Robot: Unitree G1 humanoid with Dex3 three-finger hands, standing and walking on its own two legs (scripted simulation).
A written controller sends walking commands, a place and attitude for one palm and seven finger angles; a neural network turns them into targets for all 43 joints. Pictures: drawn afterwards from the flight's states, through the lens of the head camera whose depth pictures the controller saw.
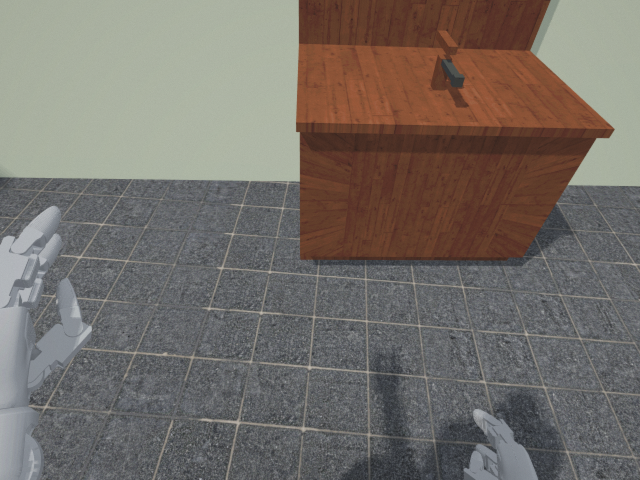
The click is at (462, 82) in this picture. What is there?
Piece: tap's lever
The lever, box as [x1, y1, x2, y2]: [450, 74, 464, 86]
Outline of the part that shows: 453,74 450,82 451,85 461,86 464,77 462,74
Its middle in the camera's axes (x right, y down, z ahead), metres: +0.39 -0.45 +1.10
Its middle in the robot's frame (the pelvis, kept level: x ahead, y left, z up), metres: +1.15 -0.31 +0.02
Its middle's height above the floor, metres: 0.79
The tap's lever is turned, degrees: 0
